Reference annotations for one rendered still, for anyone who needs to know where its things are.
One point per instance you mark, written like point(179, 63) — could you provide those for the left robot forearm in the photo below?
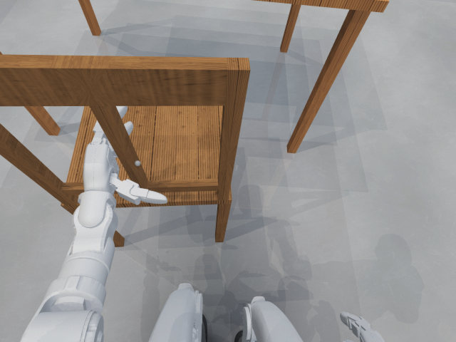
point(81, 282)

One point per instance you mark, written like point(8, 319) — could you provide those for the chair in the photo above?
point(186, 114)

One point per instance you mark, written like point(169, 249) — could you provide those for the robot left thigh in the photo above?
point(181, 313)

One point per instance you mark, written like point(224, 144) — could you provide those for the left robot upper arm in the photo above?
point(66, 326)

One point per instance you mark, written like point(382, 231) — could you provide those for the robot right thigh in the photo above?
point(265, 322)

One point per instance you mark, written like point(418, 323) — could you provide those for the right robot hand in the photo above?
point(361, 328)

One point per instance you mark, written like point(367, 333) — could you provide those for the robot thigh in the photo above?
point(265, 322)
point(181, 313)

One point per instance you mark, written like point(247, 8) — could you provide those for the left robot hand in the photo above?
point(99, 163)

